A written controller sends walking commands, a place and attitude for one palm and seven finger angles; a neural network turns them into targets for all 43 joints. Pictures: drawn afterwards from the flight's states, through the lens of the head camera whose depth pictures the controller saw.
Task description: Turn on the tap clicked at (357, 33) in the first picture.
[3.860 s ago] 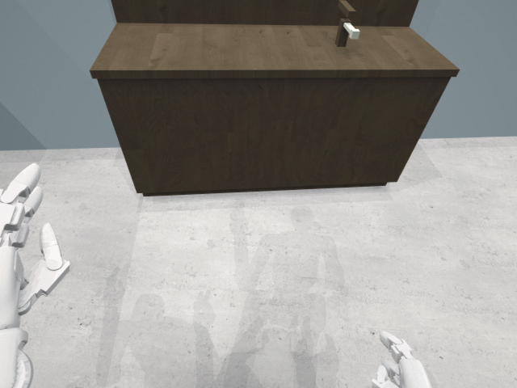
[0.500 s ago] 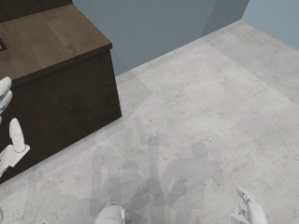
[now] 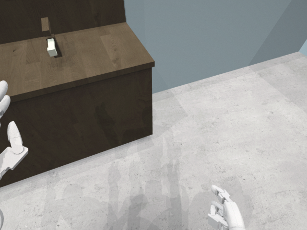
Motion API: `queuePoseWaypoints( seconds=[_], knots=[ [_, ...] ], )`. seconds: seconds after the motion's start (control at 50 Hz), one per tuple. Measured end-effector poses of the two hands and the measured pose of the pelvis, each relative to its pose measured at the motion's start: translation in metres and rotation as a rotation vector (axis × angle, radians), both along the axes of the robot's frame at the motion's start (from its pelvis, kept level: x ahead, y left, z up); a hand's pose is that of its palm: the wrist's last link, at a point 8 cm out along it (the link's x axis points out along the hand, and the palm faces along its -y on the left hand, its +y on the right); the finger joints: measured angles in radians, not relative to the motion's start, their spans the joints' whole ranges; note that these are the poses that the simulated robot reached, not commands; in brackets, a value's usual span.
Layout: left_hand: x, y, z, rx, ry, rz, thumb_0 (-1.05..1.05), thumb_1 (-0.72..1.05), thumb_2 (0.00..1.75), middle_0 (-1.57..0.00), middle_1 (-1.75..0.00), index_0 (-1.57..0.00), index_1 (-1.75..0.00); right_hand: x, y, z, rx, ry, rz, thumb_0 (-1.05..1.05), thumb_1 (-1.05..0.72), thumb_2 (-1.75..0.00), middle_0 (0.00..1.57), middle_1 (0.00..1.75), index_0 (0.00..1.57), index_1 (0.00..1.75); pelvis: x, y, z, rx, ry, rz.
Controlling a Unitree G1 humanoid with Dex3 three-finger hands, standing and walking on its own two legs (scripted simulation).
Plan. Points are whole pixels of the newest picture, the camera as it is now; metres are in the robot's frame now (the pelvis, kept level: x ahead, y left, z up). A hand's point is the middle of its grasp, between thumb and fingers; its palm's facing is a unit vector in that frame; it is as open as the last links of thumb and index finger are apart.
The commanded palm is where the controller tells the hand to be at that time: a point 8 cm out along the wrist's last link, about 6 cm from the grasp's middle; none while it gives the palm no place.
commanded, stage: take the last steps up to it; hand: left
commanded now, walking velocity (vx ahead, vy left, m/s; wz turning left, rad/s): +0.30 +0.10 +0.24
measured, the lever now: (52, 51) +0.72 +0.50 +0.05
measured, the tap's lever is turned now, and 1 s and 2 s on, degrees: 0 0 0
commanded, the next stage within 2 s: none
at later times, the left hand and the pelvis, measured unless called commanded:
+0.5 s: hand out of the picture +0.14 +0.27 +0.19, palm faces +0.55 -0.73 -0.41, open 7.4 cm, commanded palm +0.10 +0.30 +0.18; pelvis -0.03 +0.00 +0.01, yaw +7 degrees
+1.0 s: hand (17, 152) +0.21 +0.28 +0.17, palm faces +0.53 -0.73 -0.44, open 7.5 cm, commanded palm +0.14 +0.31 +0.18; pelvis +0.02 +0.01 -0.01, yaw +8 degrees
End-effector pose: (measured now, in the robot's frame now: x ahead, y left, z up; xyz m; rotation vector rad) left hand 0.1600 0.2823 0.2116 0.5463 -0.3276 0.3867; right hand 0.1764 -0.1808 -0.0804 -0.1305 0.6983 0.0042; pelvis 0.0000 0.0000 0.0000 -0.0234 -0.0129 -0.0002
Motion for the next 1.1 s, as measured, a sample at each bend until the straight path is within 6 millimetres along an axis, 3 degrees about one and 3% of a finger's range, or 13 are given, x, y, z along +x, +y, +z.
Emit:
queuePoseWaypoints(
  seconds=[0.08,0.18,0.26,0.34,0.46,0.54,0.6,0.7,0.78,0.86,0.98,1.04,1.1],
  knots=[
    [-0.01,-0.01,-0.019,-0.058,0.057,0.087,0.02,0.89,0.9,-0.21,-0.3,-0.21,-0.3,-0.005,-0.028,-0.014,-0.011,0.018,0.002,0.01,-0.9,-0.9,0.2,0.3,0.2,0.3,-0.008,-0.016,-0.004,0.009,-0.022,0.026],
    [-0.018,-0.029,-0.029,-0.13,0.097,0.079,0.02,0.89,0.9,-0.21,-0.3,-0.21,-0.3,-0.023,-0.07,-0.007,-0.099,0.08,-0.029,0.01,-0.9,-0.9,0.2,0.3,0.2,0.3,-0.012,-0.027,0.007,0.056,-0.011,0.065],
    [-0.025,-0.032,-0.022,-0.077,0.106,0.053,0.02,0.89,0.9,-0.21,-0.3,-0.21,-0.3,-0.034,-0.097,0.002,-0.165,0.104,-0.069,0.01,-0.9,-0.9,0.2,0.3,0.2,0.3,-0.018,-0.031,0.012,0.066,0.007,0.096],
    [-0.037,-0.023,-0.005,-0.01,0.073,0.064,0.02,0.88,0.9,-0.22,-0.3,-0.21,-0.3,-0.042,-0.108,0.007,-0.209,0.115,-0.079,0.01,-0.9,-0.9,0.2,0.3,0.2,0.3,-0.024,-0.028,0.015,0.068,0.023,0.114],
    [-0.061,0.005,0.002,0.001,0.014,0.125,0.02,0.89,0.9,-0.21,-0.3,-0.21,-0.3,-0.043,-0.085,0.011,-0.221,0.099,-0.059,0.01,-0.9,-0.9,0.19,0.3,0.19,0.3,-0.028,-0.009,0.012,0.064,0.026,0.127],
    [-0.069,0.031,-0.016,-0.068,-0.04,0.157,0.02,0.89,0.9,-0.21,-0.3,-0.21,-0.3,-0.036,-0.051,0.008,-0.214,0.05,-0.035,0.01,-0.9,-0.9,0.19,0.3,0.2,0.3,-0.028,0.012,0.001,0.033,0.005,0.127],
    [-0.065,0.044,-0.027,-0.11,-0.081,0.164,0.02,0.89,0.9,-0.21,-0.3,-0.21,-0.3,-0.031,-0.019,0.008,-0.17,0.02,-0.022,0.01,-0.9,-0.9,0.19,0.3,0.2,0.3,-0.029,0.02,-0.003,0.04,-0.028,0.126],
    [-0.053,0.048,-0.019,-0.112,-0.098,0.128,0.02,0.89,0.9,-0.21,-0.3,-0.2,-0.3,-0.027,0.028,0.012,-0.07,0.0,0.044,0.01,-0.9,-0.9,0.2,0.3,0.2,0.3,-0.023,0.025,0.004,0.023,-0.031,0.143],
    [-0.048,0.04,0.0,-0.05,-0.112,0.083,0.02,0.89,0.9,-0.21,-0.3,-0.2,-0.3,-0.021,0.044,0.011,-0.029,0.007,0.077,0.01,-0.9,-0.9,0.2,0.3,0.2,0.3,-0.014,0.026,0.008,0.013,-0.022,0.132],
    [-0.034,0.038,0.003,0.003,-0.06,0.096,0.02,0.89,0.9,-0.21,-0.3,-0.2,-0.3,-0.012,0.038,0.002,-0.018,0.037,0.076,0.01,-0.89,-0.9,0.2,0.3,0.2,0.3,-0.002,0.023,0.009,0.011,-0.009,0.121],
    [-0.002,0.032,-0.024,-0.004,0.036,0.151,0.02,0.89,0.9,-0.21,-0.3,-0.2,-0.3,0.012,-0.001,-0.026,-0.055,0.083,0.047,0.01,-0.89,-0.9,0.2,0.3,0.2,0.3,0.018,0.009,-0.008,0.011,-0.009,0.129],
    [0.012,0.022,-0.034,-0.068,0.052,0.123,0.02,0.89,0.9,-0.21,-0.3,-0.21,-0.3,0.022,-0.024,-0.023,-0.106,0.113,0.03,0.01,-0.9,-0.9,0.2,0.3,0.2,0.3,0.024,0.007,-0.005,0.019,-0.013,0.128],
    [0.022,0.015,-0.031,-0.066,0.068,0.082,0.02,0.89,0.9,-0.21,-0.3,-0.21,-0.3,0.03,-0.041,-0.011,-0.152,0.119,-0.005,0.01,-0.9,-0.9,0.2,0.3,0.2,0.3,0.034,0.008,0.001,0.028,-0.003,0.125]
  ],
)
